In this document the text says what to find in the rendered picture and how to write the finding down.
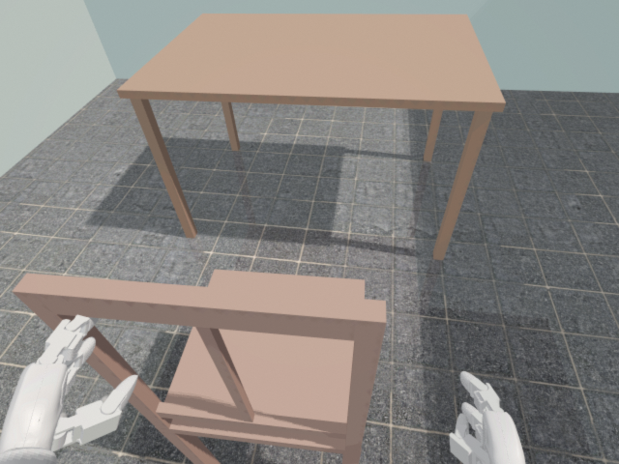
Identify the chair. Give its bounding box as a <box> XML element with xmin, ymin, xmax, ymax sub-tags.
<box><xmin>12</xmin><ymin>270</ymin><xmax>387</xmax><ymax>464</ymax></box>

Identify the robot left hand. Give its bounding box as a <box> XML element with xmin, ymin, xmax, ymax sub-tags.
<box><xmin>0</xmin><ymin>315</ymin><xmax>138</xmax><ymax>454</ymax></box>

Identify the table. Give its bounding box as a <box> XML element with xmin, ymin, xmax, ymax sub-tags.
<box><xmin>117</xmin><ymin>14</ymin><xmax>506</xmax><ymax>260</ymax></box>

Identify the robot right hand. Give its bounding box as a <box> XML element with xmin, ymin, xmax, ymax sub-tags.
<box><xmin>450</xmin><ymin>371</ymin><xmax>525</xmax><ymax>464</ymax></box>

